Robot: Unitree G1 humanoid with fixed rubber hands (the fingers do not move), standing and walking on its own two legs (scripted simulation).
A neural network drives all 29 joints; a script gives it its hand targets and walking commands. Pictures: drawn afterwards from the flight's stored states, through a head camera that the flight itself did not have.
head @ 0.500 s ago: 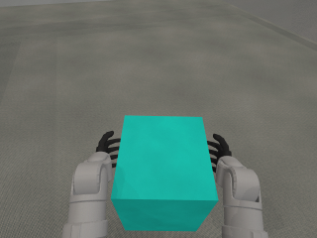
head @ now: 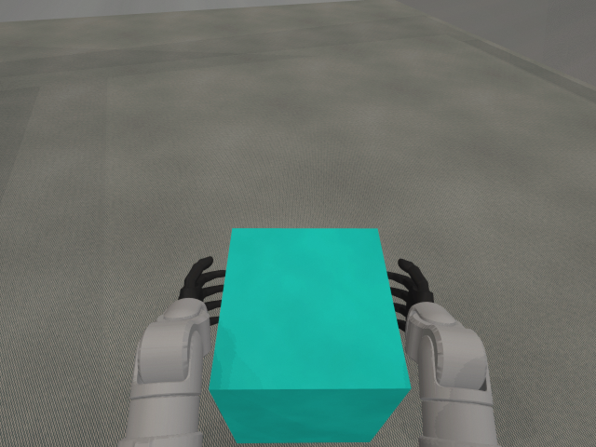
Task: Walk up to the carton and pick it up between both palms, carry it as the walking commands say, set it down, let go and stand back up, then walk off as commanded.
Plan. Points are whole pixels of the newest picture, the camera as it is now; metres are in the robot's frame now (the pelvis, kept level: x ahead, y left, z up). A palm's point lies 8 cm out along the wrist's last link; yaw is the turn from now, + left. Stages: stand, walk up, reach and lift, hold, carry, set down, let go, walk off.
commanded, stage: carry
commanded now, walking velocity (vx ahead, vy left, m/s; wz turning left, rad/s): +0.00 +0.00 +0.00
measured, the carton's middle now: (304, 340) +0.29 +0.00 +0.00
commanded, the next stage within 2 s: none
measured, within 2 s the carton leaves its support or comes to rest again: neither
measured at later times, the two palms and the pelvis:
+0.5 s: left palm (192, 312) +0.28 +0.15 +0.07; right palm (417, 315) +0.28 -0.14 +0.07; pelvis +0.00 +0.00 +0.00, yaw +0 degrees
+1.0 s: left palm (185, 297) +0.29 +0.15 +0.10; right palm (416, 300) +0.29 -0.14 +0.10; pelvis +0.02 +0.01 +0.00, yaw +1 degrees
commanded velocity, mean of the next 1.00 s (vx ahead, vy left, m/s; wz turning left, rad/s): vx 0.10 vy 0.04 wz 0.00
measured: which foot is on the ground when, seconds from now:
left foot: down 0.00-1.00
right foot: down 0.00-1.00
